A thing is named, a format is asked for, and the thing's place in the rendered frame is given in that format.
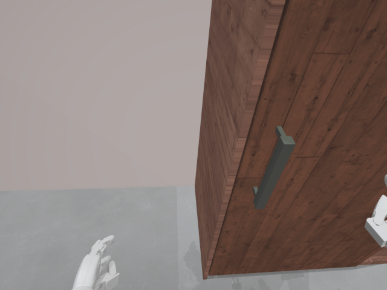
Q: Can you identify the right robot hand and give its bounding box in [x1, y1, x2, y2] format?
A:
[365, 175, 387, 248]

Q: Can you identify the handle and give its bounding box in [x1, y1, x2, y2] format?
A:
[252, 126, 296, 209]

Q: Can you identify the left robot hand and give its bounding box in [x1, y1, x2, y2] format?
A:
[73, 235, 119, 290]

